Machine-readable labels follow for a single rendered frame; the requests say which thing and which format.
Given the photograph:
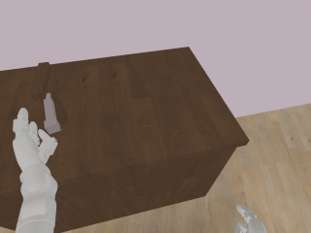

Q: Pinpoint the counter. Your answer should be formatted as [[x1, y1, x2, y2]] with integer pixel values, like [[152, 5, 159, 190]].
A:
[[0, 47, 250, 233]]

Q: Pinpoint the left robot forearm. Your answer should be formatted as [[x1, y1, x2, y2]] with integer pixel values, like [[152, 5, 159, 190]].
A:
[[15, 164, 58, 233]]

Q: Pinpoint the tap lever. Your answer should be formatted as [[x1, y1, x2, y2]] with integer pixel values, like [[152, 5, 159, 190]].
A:
[[43, 93, 61, 134]]

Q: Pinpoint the robot left hand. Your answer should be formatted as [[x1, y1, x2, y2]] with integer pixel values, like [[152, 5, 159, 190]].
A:
[[13, 108, 58, 172]]

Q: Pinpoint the robot right hand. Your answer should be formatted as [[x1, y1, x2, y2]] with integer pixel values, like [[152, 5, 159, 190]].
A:
[[235, 204, 267, 233]]

